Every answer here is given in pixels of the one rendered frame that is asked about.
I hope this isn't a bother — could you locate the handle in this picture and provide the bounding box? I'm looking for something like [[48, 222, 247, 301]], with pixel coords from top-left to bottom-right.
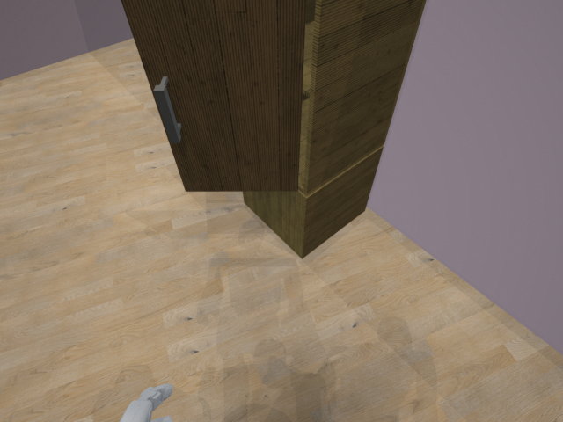
[[154, 76, 181, 143]]

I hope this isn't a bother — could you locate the cupboard door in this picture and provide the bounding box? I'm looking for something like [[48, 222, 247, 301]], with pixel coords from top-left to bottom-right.
[[121, 0, 306, 192]]

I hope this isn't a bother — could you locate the left robot hand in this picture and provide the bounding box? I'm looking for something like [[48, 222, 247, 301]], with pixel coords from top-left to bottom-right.
[[120, 383, 173, 422]]

